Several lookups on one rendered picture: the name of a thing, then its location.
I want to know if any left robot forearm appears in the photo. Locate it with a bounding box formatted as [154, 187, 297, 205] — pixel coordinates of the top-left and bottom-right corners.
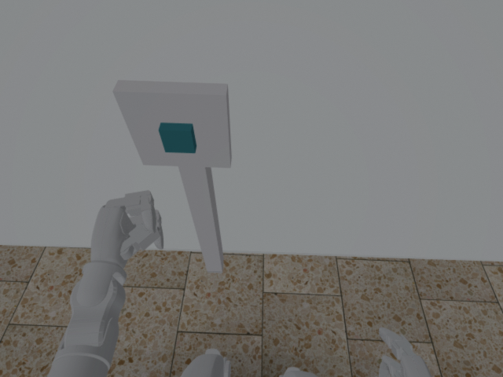
[47, 261, 127, 377]

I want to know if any right robot hand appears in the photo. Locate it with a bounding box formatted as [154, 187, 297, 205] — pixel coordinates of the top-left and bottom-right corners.
[376, 328, 432, 377]

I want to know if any robot left shin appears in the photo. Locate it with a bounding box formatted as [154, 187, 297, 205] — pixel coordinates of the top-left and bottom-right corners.
[205, 349, 221, 356]

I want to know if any left robot hand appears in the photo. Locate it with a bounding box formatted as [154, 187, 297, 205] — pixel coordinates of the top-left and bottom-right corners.
[90, 190, 163, 268]

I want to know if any button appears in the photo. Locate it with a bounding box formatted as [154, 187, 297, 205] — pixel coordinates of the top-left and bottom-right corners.
[159, 123, 196, 153]

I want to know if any left robot thigh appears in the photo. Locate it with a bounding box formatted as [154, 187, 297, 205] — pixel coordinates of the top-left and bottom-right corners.
[181, 354, 231, 377]

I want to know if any panel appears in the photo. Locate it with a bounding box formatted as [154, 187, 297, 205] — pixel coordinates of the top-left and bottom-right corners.
[113, 80, 232, 273]

